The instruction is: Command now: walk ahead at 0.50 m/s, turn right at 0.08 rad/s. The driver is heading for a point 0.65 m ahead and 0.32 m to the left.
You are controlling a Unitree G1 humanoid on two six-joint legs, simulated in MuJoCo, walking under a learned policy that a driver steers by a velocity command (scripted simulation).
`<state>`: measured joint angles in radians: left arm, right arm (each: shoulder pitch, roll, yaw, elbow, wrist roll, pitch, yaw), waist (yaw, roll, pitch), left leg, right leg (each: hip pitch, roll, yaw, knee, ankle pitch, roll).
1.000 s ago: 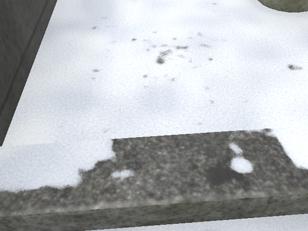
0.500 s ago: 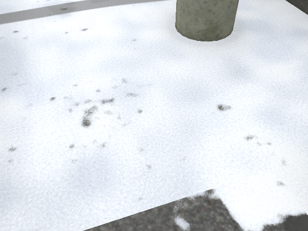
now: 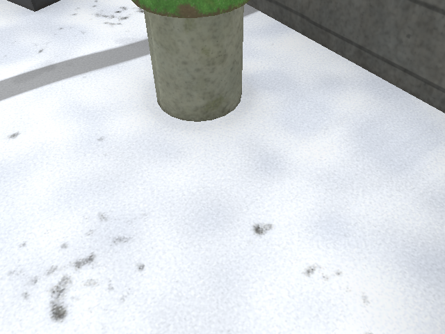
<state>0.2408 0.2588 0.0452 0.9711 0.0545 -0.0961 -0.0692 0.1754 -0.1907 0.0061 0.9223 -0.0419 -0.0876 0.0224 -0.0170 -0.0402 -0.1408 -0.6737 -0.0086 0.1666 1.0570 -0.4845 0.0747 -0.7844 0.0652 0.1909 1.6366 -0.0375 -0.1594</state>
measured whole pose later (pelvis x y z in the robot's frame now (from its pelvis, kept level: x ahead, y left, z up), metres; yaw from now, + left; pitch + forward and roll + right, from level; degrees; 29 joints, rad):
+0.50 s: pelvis +0.26 -0.03 +0.08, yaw +12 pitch +4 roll -1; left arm 0.09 0.17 0.06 0.83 0.04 -0.12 0.03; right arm 0.33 -0.17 -0.05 1.01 -0.05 -0.11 0.05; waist -0.03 0.01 -0.08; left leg -0.51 0.01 -0.06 1.25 -0.27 0.09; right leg -0.31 -0.01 -0.13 0.43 -0.19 -0.04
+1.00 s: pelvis +0.47 +0.12 +0.06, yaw +30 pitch +2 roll -2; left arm 0.23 0.20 0.07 0.91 -0.02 -0.13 0.03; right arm 0.12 -0.23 -0.10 0.87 0.02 -0.04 0.02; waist 0.00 0.01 0.04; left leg -0.47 -0.07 -0.02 0.60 -0.18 0.08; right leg -0.31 -0.06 -0.02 1.25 -0.41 0.03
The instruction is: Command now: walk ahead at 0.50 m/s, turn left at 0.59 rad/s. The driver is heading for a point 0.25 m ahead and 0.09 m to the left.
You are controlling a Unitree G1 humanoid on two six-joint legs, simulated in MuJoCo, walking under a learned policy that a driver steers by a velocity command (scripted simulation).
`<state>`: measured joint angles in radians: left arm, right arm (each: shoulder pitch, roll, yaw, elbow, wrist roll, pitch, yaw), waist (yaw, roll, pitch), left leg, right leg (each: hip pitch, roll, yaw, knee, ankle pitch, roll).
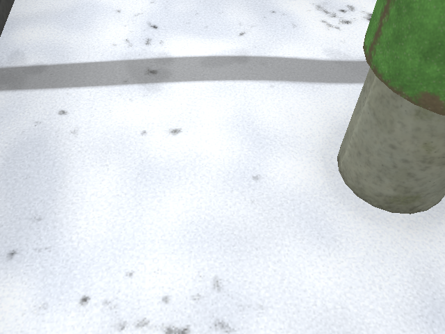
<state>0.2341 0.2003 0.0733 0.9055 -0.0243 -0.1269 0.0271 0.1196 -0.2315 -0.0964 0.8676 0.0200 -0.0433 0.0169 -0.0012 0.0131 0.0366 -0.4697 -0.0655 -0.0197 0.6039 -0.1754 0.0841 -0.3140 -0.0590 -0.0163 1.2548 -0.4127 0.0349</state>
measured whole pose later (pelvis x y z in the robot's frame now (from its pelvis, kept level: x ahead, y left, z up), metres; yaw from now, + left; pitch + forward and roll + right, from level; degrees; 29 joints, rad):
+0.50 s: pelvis +0.18 -0.02 +0.00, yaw +9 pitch +2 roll +0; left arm 0.06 0.21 0.04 0.79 0.03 -0.07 0.02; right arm 0.20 -0.24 -0.07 0.80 0.00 -0.01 -0.03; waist -0.01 0.02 0.02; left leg -0.38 -0.08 -0.09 0.97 -0.56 -0.03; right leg -0.44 0.03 0.00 0.50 -0.10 -0.03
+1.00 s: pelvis +0.22 +0.01 +0.01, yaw +8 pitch -1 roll -1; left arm 0.13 0.22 0.05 0.94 0.01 -0.02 0.02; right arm 0.25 -0.18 -0.07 0.85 0.00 -0.01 -0.05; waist 0.02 0.01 0.04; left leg -0.21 -0.01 -0.02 0.58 -0.35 0.01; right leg -0.32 -0.01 0.03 0.53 -0.19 0.03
